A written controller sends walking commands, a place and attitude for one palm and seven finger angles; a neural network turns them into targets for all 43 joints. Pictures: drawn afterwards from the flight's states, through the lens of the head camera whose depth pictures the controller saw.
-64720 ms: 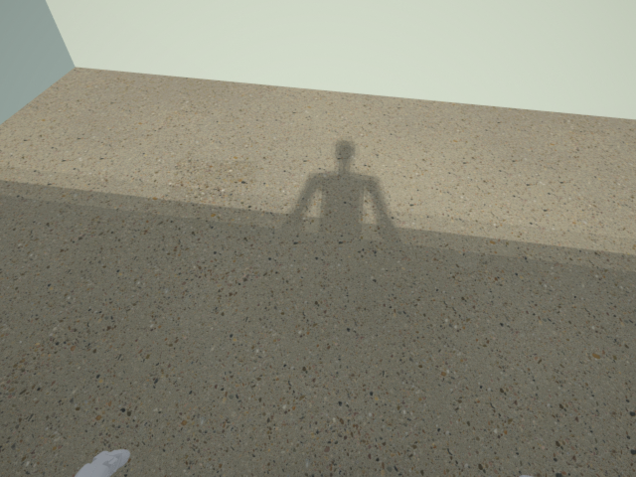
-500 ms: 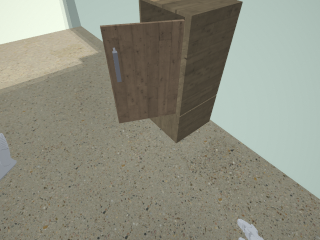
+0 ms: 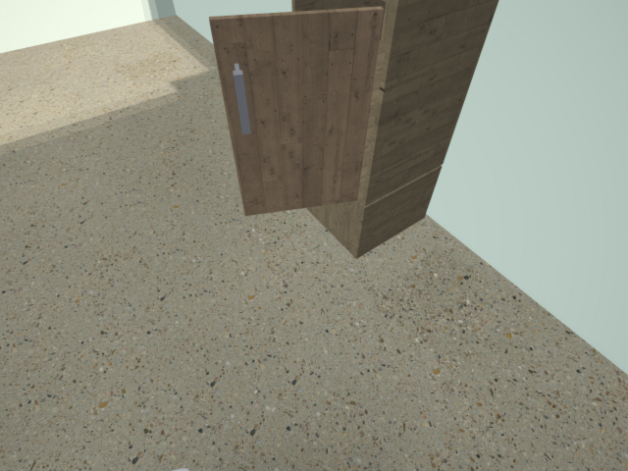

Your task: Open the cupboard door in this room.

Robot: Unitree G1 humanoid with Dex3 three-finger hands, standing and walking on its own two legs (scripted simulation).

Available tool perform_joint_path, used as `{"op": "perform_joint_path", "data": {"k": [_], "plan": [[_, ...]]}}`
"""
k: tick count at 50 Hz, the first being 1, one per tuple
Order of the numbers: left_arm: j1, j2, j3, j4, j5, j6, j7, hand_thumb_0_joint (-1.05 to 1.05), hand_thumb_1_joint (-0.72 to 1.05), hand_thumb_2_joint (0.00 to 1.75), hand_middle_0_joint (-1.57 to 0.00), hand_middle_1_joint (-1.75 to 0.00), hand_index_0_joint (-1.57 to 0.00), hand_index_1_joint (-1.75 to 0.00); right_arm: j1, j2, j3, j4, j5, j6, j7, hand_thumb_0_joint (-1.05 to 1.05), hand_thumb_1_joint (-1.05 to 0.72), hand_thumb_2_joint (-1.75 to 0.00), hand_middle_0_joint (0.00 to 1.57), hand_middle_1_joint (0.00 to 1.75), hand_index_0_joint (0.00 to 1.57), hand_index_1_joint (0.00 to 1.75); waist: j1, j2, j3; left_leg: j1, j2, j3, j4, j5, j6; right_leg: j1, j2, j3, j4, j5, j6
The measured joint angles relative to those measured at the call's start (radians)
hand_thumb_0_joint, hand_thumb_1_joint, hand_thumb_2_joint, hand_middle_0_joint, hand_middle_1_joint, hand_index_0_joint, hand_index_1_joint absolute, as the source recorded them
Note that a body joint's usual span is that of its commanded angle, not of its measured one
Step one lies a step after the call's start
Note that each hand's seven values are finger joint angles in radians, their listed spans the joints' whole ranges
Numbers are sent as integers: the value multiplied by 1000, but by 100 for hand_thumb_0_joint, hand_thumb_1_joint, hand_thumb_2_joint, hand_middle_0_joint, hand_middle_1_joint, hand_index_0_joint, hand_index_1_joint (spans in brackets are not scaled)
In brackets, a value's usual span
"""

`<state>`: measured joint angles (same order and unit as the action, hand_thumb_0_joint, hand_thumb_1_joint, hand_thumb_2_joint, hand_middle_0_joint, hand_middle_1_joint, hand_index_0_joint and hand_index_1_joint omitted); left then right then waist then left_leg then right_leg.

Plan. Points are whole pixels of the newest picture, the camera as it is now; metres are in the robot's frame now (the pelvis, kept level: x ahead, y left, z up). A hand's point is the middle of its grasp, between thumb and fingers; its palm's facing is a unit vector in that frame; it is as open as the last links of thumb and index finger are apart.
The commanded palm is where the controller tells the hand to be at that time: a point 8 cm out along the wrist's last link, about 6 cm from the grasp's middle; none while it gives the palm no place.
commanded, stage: let the arm hang, fingers relaxed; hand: left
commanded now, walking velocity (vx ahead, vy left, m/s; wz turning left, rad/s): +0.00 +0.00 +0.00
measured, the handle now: (241, 99) +0.89 +0.19 +0.00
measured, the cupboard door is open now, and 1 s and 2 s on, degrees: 66 66 66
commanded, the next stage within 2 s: look to check the result in 0.78 s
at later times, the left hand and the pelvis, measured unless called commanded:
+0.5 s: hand out of the picture +0.05 +0.25 -0.15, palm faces +0.01 -0.95 -0.30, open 7.4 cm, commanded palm none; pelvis +0.01 +0.02 +0.02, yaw +0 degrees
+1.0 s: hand out of the picture +0.13 +0.26 -0.13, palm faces -0.03 -0.94 -0.33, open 7.4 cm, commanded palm none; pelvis +0.04 +0.02 +0.02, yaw -1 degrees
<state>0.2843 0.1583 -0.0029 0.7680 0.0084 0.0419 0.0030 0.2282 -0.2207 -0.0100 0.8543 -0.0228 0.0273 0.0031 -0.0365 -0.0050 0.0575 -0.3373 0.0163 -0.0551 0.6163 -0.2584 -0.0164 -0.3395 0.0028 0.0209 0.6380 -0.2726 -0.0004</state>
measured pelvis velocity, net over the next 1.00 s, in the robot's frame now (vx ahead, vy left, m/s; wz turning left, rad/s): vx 0.04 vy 0.02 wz -0.02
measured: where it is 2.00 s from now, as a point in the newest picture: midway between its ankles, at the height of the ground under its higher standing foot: outside the picture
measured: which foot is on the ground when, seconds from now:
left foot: down 0.00-1.00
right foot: down 0.00-1.00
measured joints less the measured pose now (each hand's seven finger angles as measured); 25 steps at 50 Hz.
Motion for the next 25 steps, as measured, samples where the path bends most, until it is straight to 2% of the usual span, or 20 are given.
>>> {"op": "perform_joint_path", "data": {"k": [4,8,14,25], "plan": [[-16,40,14,104,4,-8,4,-3,99,89,-21,-30,-21,-30,25,16,3,83,-3,10,-5,0,-91,-90,20,30,20,30,23,-4,20,24,15,-16,-57,42,-32,39,13,-14,-84,49,-3],[-18,68,24,184,7,-7,1,-2,96,89,-21,-30,-20,-30,43,15,-5,138,-6,19,-7,0,-91,-90,20,30,20,30,33,15,20,33,17,-13,-96,61,-19,57,13,-12,-143,82,-3],[-24,100,41,270,8,-8,3,-1,93,90,-21,-30,-20,-30,57,7,-18,192,-6,9,-10,0,-90,-90,20,30,20,30,32,24,10,51,5,0,-134,81,-11,69,0,-1,-172,94,3],[-89,115,42,328,8,-31,0,0,91,90,-20,-29,-20,-30,12,-23,-27,239,-2,-11,-9,0,-90,-90,20,30,20,30,33,25,-2,93,-12,18,-172,85,0,99,-19,16,-191,91,18]]}}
